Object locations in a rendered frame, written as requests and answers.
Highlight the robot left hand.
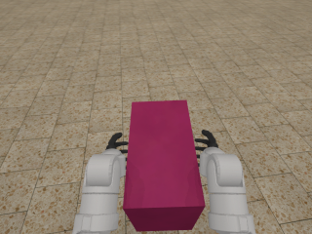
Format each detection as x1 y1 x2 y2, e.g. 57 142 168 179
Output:
105 133 129 169

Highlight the robot right hand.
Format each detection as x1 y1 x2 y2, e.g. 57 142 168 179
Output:
194 130 218 167

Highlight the carton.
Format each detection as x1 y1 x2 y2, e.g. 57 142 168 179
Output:
123 99 206 232

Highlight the right robot forearm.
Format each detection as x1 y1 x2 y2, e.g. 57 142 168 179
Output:
199 146 256 234

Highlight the left robot forearm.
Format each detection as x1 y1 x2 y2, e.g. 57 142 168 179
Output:
72 148 126 234

